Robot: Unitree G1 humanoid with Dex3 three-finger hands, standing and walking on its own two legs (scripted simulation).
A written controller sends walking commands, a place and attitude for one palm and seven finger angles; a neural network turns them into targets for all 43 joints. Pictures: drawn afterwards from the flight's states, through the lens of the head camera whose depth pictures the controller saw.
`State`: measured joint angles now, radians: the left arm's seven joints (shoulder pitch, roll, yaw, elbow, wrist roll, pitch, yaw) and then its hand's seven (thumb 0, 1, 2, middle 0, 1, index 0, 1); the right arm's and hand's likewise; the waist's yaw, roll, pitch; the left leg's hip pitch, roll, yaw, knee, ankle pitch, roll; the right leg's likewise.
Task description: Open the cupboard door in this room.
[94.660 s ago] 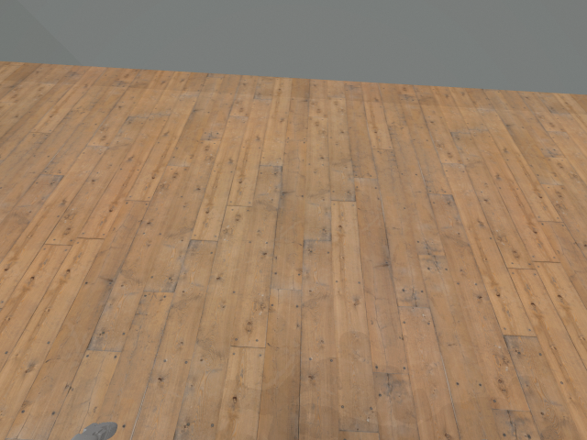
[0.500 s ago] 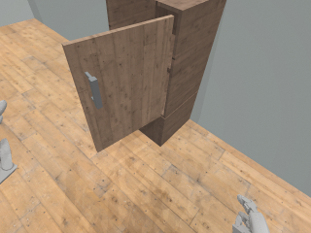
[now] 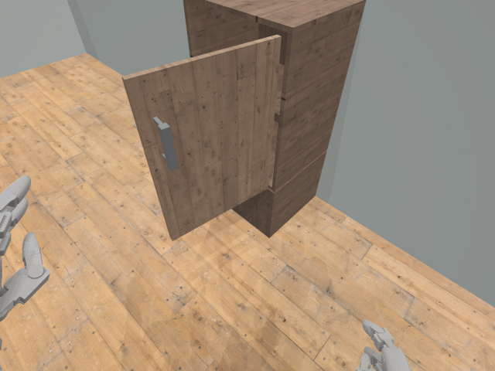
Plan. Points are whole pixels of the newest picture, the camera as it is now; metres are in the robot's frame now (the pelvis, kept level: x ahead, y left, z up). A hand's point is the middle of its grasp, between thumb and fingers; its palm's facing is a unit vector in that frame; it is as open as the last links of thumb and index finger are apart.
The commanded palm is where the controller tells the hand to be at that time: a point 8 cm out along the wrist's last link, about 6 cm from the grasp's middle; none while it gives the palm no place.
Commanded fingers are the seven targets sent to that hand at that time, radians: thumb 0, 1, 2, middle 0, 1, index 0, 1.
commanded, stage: stop stepping back and stand still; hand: left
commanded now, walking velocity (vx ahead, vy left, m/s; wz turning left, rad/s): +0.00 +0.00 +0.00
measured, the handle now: (165, 143) +0.62 +0.23 +0.02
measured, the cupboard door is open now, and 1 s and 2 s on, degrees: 81 81 81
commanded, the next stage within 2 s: let the arm hang, fingers relaxed in 0.04 s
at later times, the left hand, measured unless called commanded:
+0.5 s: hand out of the picture +0.01 +0.18 -0.18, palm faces +0.00 -0.99 -0.13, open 7.3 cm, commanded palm none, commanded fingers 0.00 0.90 0.90 -0.20 -0.30 -0.20 -0.30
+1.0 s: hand out of the picture +0.04 +0.23 -0.16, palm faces +0.05 -0.95 -0.30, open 7.4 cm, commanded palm none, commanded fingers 0.00 0.90 0.90 -0.20 -0.30 -0.20 -0.30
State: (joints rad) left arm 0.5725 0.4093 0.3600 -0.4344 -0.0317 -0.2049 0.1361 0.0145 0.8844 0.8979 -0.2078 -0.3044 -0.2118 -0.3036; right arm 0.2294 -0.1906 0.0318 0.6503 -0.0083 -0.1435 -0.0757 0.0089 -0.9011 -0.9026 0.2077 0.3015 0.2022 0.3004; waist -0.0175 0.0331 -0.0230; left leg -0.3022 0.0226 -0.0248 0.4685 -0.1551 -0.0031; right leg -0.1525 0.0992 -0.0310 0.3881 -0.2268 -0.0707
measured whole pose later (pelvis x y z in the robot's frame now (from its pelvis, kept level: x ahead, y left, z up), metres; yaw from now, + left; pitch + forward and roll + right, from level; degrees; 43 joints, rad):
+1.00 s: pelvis +0.01 +0.00 +0.00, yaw +2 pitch -2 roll +0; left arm 0.19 0.26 0.01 1.13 0.00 -0.01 0.01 0.01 0.91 0.90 -0.19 -0.30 -0.20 -0.30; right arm 0.17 -0.23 0.01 1.13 -0.02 0.01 -0.02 0.00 -0.90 -0.90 0.21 0.30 0.20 0.30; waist 0.00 0.04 0.04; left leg -0.23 -0.03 -0.04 0.39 -0.13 0.01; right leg -0.10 0.05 -0.06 0.39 -0.26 -0.06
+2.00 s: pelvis +0.05 -0.01 +0.01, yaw +1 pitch -2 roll +1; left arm 0.19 0.23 0.01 1.13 0.00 -0.01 0.02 0.00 0.90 0.90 -0.20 -0.30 -0.20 -0.30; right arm 0.16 -0.25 0.01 1.13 -0.02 0.00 -0.03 0.00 -0.91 -0.90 0.20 0.30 0.20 0.30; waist 0.00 0.01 0.04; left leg -0.17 -0.01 -0.02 0.36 -0.17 -0.01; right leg -0.03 0.07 -0.03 0.32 -0.26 -0.08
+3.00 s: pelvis +0.05 +0.00 +0.01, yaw +1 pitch -1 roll +1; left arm 0.19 0.25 0.00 1.14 0.00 -0.01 0.01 0.00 0.90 0.90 -0.20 -0.30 -0.20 -0.30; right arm 0.16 -0.26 0.01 1.14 -0.02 0.00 -0.02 0.00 -0.91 -0.90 0.20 0.30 0.20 0.30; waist 0.00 0.00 0.05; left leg -0.16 -0.03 -0.02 0.34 -0.16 0.01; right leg -0.03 0.05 -0.03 0.31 -0.26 -0.06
